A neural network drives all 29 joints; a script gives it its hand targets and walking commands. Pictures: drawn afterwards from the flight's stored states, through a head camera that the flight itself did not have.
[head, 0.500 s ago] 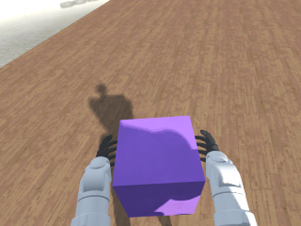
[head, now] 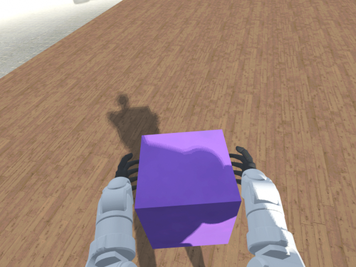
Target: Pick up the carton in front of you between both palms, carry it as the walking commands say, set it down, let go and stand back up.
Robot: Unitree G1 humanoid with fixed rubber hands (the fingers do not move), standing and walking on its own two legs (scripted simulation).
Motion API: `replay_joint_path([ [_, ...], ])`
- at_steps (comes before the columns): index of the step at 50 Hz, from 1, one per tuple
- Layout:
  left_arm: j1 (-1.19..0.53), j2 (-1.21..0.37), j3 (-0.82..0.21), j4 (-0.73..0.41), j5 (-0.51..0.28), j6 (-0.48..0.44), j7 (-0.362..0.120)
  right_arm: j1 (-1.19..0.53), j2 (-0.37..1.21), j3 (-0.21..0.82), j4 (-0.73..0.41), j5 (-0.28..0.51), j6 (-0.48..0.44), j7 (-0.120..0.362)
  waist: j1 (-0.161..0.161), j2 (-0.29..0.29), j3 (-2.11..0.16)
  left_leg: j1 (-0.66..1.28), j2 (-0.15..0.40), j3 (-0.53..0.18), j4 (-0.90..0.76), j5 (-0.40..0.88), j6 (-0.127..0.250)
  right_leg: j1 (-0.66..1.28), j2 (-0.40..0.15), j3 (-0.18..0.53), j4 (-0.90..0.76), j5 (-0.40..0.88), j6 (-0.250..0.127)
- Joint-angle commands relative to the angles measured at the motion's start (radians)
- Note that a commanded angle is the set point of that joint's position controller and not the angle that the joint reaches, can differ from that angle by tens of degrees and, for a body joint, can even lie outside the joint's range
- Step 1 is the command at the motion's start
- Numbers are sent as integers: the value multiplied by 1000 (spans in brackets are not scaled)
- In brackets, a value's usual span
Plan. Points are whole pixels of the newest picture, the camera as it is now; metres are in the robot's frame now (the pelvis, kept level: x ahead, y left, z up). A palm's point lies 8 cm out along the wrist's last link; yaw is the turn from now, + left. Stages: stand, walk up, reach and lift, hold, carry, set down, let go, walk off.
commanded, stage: set down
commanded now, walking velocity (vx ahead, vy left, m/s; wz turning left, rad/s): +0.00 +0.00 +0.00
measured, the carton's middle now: (186, 191) +0.32 -0.01 -0.05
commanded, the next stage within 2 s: none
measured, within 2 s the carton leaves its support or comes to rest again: neither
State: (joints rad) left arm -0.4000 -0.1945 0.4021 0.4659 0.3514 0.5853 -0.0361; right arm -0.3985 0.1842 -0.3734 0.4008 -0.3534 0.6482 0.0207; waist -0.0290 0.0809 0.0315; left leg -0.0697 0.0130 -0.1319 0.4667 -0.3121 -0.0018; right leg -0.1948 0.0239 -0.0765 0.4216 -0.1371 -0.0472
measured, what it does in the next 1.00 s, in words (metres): lowers itself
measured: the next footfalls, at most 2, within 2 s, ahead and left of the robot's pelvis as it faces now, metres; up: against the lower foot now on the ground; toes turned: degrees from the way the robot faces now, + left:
none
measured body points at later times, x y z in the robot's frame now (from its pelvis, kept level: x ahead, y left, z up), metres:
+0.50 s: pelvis -0.04 +0.04 -0.09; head +0.19 -0.02 +0.29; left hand +0.38 +0.11 -0.18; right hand +0.36 -0.19 -0.19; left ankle -0.02 +0.16 -0.74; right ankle +0.07 -0.09 -0.74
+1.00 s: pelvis -0.07 +0.02 -0.23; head +0.21 -0.06 +0.11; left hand +0.44 +0.10 -0.32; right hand +0.41 -0.20 -0.34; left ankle -0.02 +0.16 -0.74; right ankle +0.07 -0.09 -0.74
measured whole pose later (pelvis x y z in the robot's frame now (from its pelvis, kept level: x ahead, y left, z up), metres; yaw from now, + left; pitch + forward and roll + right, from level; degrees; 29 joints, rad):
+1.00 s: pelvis -0.07 +0.02 -0.23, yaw +1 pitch +44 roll +7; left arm -0.96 -0.10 0.49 0.60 0.15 0.25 0.11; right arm -1.00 -0.06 -0.40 0.63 -0.24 0.31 0.02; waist -0.04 0.08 -0.11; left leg -1.77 -0.12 -0.01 1.62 -0.63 -0.05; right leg -1.97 0.00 0.08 1.54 -0.35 -0.01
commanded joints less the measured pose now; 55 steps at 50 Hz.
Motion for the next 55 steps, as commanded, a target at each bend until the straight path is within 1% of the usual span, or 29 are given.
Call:
replay_joint_path([
  [1, -563, -757, -227, 158, -55, -146, -138, -582, 587, 209, 167, 68, -164, 211, -32, -42, -96, -506, -91, 36, -22, -83, 34, 190, 23, 144, 77, -124, 12],
  [4, -544, -672, -178, 149, -14, -227, -88, -541, 482, 160, 213, 13, -246, 208, -30, -44, -168, -571, -106, 45, 35, 15, 16, 97, 50, 105, 177, 67, 7],
  [6, -534, -660, -195, 143, -19, -289, -65, -517, 462, 178, 239, 5, -309, 212, -36, -43, -251, -623, -116, 53, 90, 89, -5, 60, 56, 105, 247, 192, 8],
  [9, -559, -715, -296, 121, -76, -394, -44, -552, 509, 273, 244, 52, -414, 235, -32, -48, -416, -706, -130, 56, 182, 175, -32, 5, 57, 121, 347, 325, 10],
  [12, -628, -777, -403, 98, -131, -472, -19, -646, 551, 373, 219, 122, -494, 251, -36, -65, -618, -795, -143, 56, 271, 230, -48, -58, 67, 123, 440, 371, 17],
  [15, -682, -807, -511, 62, -183, -514, 1, -708, 571, 446, 181, 179, -534, 256, -45, -80, -812, -856, -155, 61, 356, 268, -54, -97, 76, 115, 525, 411, 25],
  [18, -728, -801, -610, -13, -235, -516, 15, -721, 573, 501, 136, 223, -534, 251, -60, -89, -1018, -897, -169, 74, 437, 295, -61, -106, 76, 111, 609, 472, 28],
  [20, -750, -793, -629, -31, -249, -502, 18, -745, 562, 513, 112, 227, -521, 248, -69, -88, -1071, -951, -178, 78, 480, 254, -62, -166, 78, 104, 651, 434, 29],
  [22, -765, -793, -624, -23, -254, -483, 14, -765, 555, 514, 109, 223, -503, 248, -76, -85, -1058, -1017, -186, 80, 516, 193, -61, -256, 79, 97, 681, 367, 31],
  [27, -822, -793, -537, 72, -231, -427, -17, -784, 575, 455, 226, 184, -442, 266, -88, -76, -912, -1233, -202, 104, 588, -17, -59, -476, 86, 93, 732, 156, 33],
  [29, -858, -789, -502, 98, -224, -410, -33, -802, 593, 428, 260, 172, -423, 267, -86, -75, -892, -1310, -209, 120, 623, -71, -56, -526, 88, 96, 757, 105, 34],
  [33, -960, -775, -478, 104, -234, -401, -57, -869, 635, 422, 276, 170, -403, 255, -71, -90, -961, -1442, -224, 146, 709, -95, -46, -557, 88, 110, 830, 99, 44],
  [37, -1052, -758, -483, 97, -259, -399, -70, -949, 658, 450, 256, 192, -392, 230, -57, -122, -1070, -1570, -236, 166, 806, -95, -40, -552, 86, 130, 913, 125, 60],
  [41, -1103, -750, -473, 118, -276, -381, -80, -1024, 654, 480, 231, 215, -375, 205, -52, -151, -1143, -1688, -244, 180, 892, -126, -36, -541, 84, 150, 977, 103, 72],
  [45, -1161, -741, -457, 146, -290, -357, -95, -1077, 641, 481, 235, 223, -351, 190, -63, -175, -1170, -1791, -248, 192, 966, -164, -33, -546, 81, 166, 1021, 58, 77],
  [47, -1213, -736, -460, 148, -303, -348, -105, -1098, 626, 462, 247, 220, -340, 185, -81, -173, -1179, -1845, -247, 196, 1000, -191, -35, -543, 80, 173, 1045, 29, 77],
  [48, -1242, -736, -470, 148, -315, -346, -107, -1103, 618, 451, 259, 219, -337, 180, -89, -161, -1177, -1877, -247, 200, 1018, -196, -39, -537, 79, 179, 1056, 18, 74],
  [50, -1285, -735, -477, 159, -329, -342, -109, -1123, 597, 429, 274, 213, -334, 174, -108, -151, -1171, -1906, -249, 202, 1045, -208, -42, -565, 80, 168, 1087, 15, 72],
  [51, -1301, -729, -471, 168, -330, -340, -109, -1142, 585, 423, 276, 215, -334, 173, -110, -147, -1176, -1901, -250, 203, 1057, -212, -42, -594, 81, 159, 1101, 3, 72],
  [53, -1313, -724, -453, 194, -326, -338, -98, -1183, 570, 421, 274, 221, -338, 173, -99, -143, -1172, -1892, -254, 205, 1075, -205, -41, -652, 81, 135, 1135, 17, 71],
  [55, -1317, -710, -419, 220, -312, -338, -81, -1236, 555, 428, 268, 235, -343, 180, -78, -149, -1168, -1871, -258, 206, 1089, -199, -38, -719, 81, 108, 1170, 28, 73],
])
